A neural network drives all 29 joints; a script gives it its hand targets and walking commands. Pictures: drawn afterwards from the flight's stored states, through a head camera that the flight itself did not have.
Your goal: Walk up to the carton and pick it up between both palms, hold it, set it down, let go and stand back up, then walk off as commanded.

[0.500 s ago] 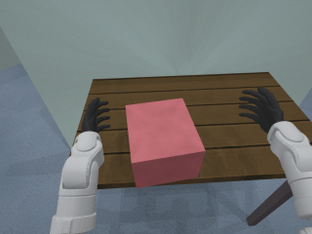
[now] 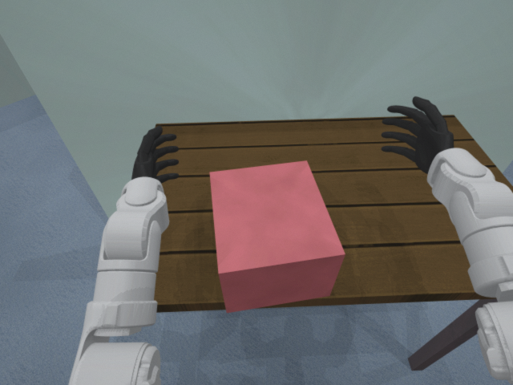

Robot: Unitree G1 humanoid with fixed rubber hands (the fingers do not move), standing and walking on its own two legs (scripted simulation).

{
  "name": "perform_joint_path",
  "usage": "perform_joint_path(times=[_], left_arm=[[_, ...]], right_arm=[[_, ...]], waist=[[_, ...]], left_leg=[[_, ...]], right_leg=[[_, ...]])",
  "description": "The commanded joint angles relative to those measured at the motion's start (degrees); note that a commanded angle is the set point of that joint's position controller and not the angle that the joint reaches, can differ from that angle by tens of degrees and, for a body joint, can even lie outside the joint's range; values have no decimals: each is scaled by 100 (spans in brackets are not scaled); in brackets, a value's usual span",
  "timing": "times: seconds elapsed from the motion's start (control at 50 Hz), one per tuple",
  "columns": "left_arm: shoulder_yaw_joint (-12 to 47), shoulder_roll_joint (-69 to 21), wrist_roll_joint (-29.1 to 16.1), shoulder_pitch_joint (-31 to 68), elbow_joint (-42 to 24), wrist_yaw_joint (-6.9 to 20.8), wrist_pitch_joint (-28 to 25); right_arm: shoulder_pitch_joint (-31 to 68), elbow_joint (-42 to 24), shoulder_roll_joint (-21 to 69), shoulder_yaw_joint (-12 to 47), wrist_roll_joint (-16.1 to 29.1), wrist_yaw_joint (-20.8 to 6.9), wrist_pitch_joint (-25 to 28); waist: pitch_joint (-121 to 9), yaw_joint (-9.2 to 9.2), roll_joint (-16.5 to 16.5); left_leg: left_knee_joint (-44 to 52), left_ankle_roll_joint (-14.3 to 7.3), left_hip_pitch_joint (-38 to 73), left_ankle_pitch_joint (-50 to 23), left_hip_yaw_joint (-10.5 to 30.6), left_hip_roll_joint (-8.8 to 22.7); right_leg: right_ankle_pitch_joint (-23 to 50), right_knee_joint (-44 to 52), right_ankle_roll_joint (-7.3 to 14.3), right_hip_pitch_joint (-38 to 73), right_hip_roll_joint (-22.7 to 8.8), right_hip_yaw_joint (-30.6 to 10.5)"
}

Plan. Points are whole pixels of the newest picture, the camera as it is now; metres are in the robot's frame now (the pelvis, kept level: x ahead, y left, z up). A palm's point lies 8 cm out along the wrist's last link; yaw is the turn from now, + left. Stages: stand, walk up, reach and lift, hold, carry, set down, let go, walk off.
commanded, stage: reach and lift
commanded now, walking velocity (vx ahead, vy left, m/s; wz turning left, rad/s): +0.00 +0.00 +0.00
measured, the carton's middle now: (268, 233) +0.38 +0.02 +0.00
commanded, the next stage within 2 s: none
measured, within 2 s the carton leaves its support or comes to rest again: neither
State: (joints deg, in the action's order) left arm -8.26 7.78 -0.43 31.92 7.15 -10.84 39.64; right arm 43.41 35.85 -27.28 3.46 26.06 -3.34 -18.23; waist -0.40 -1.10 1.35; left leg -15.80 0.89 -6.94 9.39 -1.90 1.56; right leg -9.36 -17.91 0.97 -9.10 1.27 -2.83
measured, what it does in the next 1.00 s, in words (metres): stands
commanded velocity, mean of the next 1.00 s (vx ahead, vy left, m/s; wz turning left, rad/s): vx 0.00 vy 0.00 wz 0.00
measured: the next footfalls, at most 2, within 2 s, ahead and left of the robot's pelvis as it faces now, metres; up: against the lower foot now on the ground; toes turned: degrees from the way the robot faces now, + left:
none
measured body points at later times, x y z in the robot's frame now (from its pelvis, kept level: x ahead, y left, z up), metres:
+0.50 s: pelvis -0.01 +0.00 +0.00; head +0.02 +0.01 +0.45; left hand +0.39 +0.19 +0.08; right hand +0.43 -0.18 +0.12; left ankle -0.01 +0.13 -0.75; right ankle +0.00 -0.11 -0.75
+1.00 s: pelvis +0.00 +0.00 +0.00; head +0.02 +0.01 +0.45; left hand +0.39 +0.17 +0.06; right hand +0.43 -0.16 +0.09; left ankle -0.01 +0.13 -0.75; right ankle +0.00 -0.11 -0.75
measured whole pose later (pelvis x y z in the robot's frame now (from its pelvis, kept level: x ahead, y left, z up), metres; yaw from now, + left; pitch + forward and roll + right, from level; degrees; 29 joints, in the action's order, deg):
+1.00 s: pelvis +0.00 +0.00 +0.00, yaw +0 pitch +5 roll +0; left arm -8.3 1.1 -0.4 33.8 44.3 -11.2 0.3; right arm 46.0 62.8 -13.8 3.8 18.6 -2.3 6.8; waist -2.7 -2.9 1.3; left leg -19.0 1.5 -13.9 10.1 -1.9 2.6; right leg -8.3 -17.9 1.0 -14.7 2.2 -2.8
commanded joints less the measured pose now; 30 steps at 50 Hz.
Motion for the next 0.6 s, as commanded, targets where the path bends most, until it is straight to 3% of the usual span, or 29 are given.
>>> perform_joint_path(times=[0.0, 0.02, 0.04, 0.06, 0.08, 0.1, 0.12, 0.14, 0.18, 0.2, 0.22, 0.24, 0.26, 0.28, 0.3, 0.34, 0.36, 0.38, 0.4, 0.44, 0.46, 0.48, 0.5, 0.52, 0.54, 0.58], left_arm=[[-400, 483, -276, 1982, 246, 97, -408], [-518, 463, -173, 1961, 234, 110, -518], [-458, 424, -94, 2094, 738, 114, -595], [-436, 403, -167, 2144, 612, 105, -605], [-500, 282, -103, 1997, 724, 122, -677], [-390, 164, -76, 1942, 1028, 181, -839], [-330, 93, -25, 1900, 576, 152, -905], [-265, -65, 28, 1712, 960, 213, -1065], [-310, -26, 59, 1857, 561, 201, -1336], [-289, 156, -34, 2182, 890, 212, -1481], [-285, 163, 102, 2139, 987, 174, -1579], [-276, 154, 68, 2057, 1321, 197, -1720], [-365, 171, 151, 1995, 1069, 176, -1888], [-370, 188, 242, 2105, 1715, 189, -1975], [-338, 134, 192, 2341, 1443, 119, -2157], [-321, 76, 164, 2281, 1859, 61, -2468], [-279, 48, 108, 2445, 1892, 61, -2656], [-138, -3, 90, 2467, 1994, 43, -2802], [-193, -17, 168, 2336, 2497, 46, -2835], [-95, -273, 173, 2214, 2567, 43, -3076], [-73, -277, 230, 1963, 2852, 70, -3212], [-185, -176, 226, 2071, 2895, 60, -3379], [-171, -188, 172, 2153, 2939, 45, -3499], [-126, -245, 220, 2104, 3140, 55, -3672], [-58, -326, 193, 2215, 3038, 22, -3777], [-72, -382, 328, 2234, 2979, -18, -3932]], right_arm=[[2406, 235, -725, 183, 50, -90, 277], [2330, 226, -621, 137, -40, -42, 337], [2428, 597, -572, 156, -121, -74, 378], [2462, 601, -614, 92, -130, -75, 363], [2407, 666, -613, 100, -208, -94, 413], [2232, 944, -431, 91, -304, -71, 516], [2203, 791, -574, -8, -310, -58, 583], [1929, 1152, -407, 90, -373, -57, 669], [2173, 584, -386, 14, -421, -60, 930], [2463, 670, -334, 78, -422, -76, 1003], [2282, 862, -393, -27, -509, -95, 1059], [2207, 1025, -221, 90, -576, -80, 1123], [2052, 813, -186, -61, -704, -43, 1257], [2057, 1406, -116, -123, -815, -70, 1255], [2303, 1134, -90, -113, -813, -67, 1411], [2256, 1258, 14, -77, -812, -98, 1569], [2347, 1198, 94, -71, -851, -66, 1672], [2248, 1553, 56, -152, -913, -87, 1775], [2126, 1945, 131, -8, -874, -76, 1759], [2030, 2111, 216, -18, -933, -90, 1957], [1813, 2281, 304, 58, -951, -56, 2060], [1991, 2037, 331, 66, -968, -18, 2172], [2208, 1871, 299, 46, -989, 23, 2281], [2078, 2135, 405, 51, -945, -5, 2391], [2223, 2148, 341, 38, -934, 9, 2496], [2099, 2340, 328, -28, -953, 41, 2606]], waist=[[-2001, -785, 145], [-2144, -753, 180], [-2061, -717, 106], [-2071, -717, 147], [-1966, -756, 120], [-1840, -666, 98], [-2074, -620, -68], [-1773, -607, -81], [-2309, -704, -95], [-2153, -768, 88], [-2149, -635, 21], [-2071, -680, 156], [-2440, -684, 81], [-1999, -673, 11], [-2368, -716, 16], [-2384, -851, 10], [-2535, -814, 69], [-2585, -707, -77], [-2180, -824, -107], [-2325, -768, -249], [-2275, -727, -89], [-2486, -845, 82], [-2451, -807, 155], [-2434, -727, 123], [-2696, -795, -70], [-2933, -750, -235]], left_leg=[[-246, 78, 312, -1636, -127, -68], [-256, 71, 282, -1587, -151, -124], [-272, 77, 182, -1467, -104, -119], [-206, 61, 260, -1371, -110, -71], [-223, 82, 260, -1596, -94, -81], [-281, 94, 165, -1663, -101, -125], [-292, 170, 536, -1902, -72, -88], [-356, 179, 484, -1948, -71, -100], [-430, 205, 652, -2202, -68, -67], [-394, 121, 276, -1839, -80, -104], [-362, 151, 421, -1739, -43, -70], [-346, 102, 242, -1607, -52, -85], [-338, 124, 304, -1690, -83, -100], [-256, 78, 61, -1256, -91, -102], [-290, 113, 115, -1403, -91, -85], [-298, 136, 23, -1321, -135, -59], [-348, 125, -9, -1372, -137, -52], [-380, 183, 46, -1371, -126, -54], [-383, 171, -27, -1324, -158, -61], [-418, 225, 77, -1425, -153, -34], [-469, 202, 112, -1527, -144, -48], [-494, 152, -92, -1423, -173, -75], [-516, 157, -278, -1444, -211, -84], [-538, 219, -255, -1548, -201, -72], [-574, 249, -172, -1666, -193, -64], [-668, 359, 82, -2067, -193, -16]], right_leg=[[1777, 36, 44, 466, 317, 143], [1954, 21, -6, 647, 302, 109], [1751, 46, 33, 505, 279, 128], [1572, 29, 33, 479, 319, 163], [1683, 69, 53, 441, 329, 186], [1821, 66, 38, 448, 317, 158], [1812, 45, 79, 416, 382, 253], [1813, 61, 53, 311, 357, 216], [1950, 36, 68, 327, 386, 247], [1780, 38, 11, 308, 336, 192], [1611, 23, 36, 259, 376, 272], [1592, 21, 16, 314, 352, 242], [1806, -20, 23, 555, 350, 239], [1439, 28, -7, 304, 305, 188], [1405, 19, 50, 354, 351, 260], [1254, 6, 55, 175, 356, 246], [1281, -3, 60, 145, 348, 244], [1233, -20, 71, 45, 355, 279], [1067, 45, 106, -16, 339, 255], [1130, 44, 135, -100, 333, 316], [1243, 44, 125, -50, 391, 274], [1262, -13, 89, 112, 361, 242], [1443, -58, 71, 163, 333, 224], [1398, -102, 88, 131, 377, 262], [1327, -106, 118, -12, 384, 292], [1518, -100, 145, -198, 445, 346]])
